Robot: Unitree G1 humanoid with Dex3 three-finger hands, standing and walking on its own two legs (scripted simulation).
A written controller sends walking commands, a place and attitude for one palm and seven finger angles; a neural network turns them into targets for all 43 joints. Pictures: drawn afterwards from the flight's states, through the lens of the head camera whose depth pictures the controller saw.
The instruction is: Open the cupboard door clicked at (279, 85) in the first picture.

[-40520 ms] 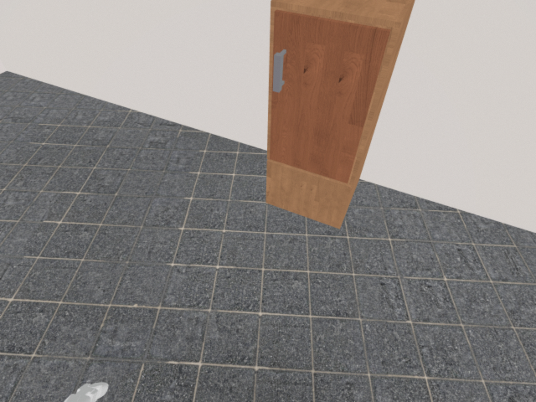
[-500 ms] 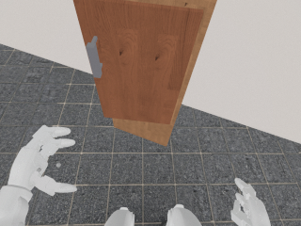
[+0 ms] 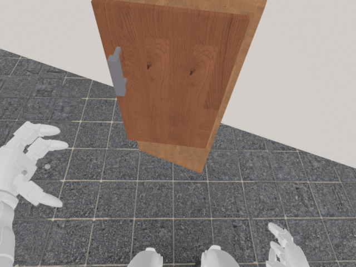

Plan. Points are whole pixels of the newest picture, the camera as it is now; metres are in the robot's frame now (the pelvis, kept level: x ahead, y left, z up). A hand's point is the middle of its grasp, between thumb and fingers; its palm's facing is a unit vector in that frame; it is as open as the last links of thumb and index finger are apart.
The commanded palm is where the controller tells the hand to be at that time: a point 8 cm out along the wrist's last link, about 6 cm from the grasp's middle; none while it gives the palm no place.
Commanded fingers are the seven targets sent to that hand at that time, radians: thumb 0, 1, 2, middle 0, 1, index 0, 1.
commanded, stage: raise the hand with hooked fingers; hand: left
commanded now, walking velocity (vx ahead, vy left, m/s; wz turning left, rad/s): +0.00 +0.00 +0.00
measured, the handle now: (119, 71) +0.59 +0.21 +0.04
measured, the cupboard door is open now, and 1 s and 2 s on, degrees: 15 15 15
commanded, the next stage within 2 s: move the hooked fingers beside the handle in 0.42 s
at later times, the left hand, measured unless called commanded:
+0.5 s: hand (56, 175) +0.28 +0.26 +0.05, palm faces -0.03 -1.00 -0.05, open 14.0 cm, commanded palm +0.25 +0.31 +0.06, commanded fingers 0.00 -0.50 0.30 -0.30 -1.20 -0.30 -1.20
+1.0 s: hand (72, 136) +0.37 +0.26 +0.05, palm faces -0.03 -1.00 -0.03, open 14.0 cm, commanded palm +0.35 +0.31 +0.05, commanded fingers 0.00 -0.50 0.30 -0.30 -1.20 -0.30 -1.20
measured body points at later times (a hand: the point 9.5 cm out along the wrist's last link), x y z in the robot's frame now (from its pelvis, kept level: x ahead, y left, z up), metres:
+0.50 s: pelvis -0.01 -0.01 +0.00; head +0.06 +0.01 +0.45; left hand +0.27 +0.32 +0.06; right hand +0.15 -0.26 -0.07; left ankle -0.02 +0.07 -0.67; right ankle +0.04 -0.12 -0.67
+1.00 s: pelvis -0.01 -0.02 -0.01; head +0.10 +0.00 +0.43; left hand +0.36 +0.32 +0.05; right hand +0.11 -0.28 -0.10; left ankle -0.02 +0.07 -0.67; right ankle +0.04 -0.12 -0.67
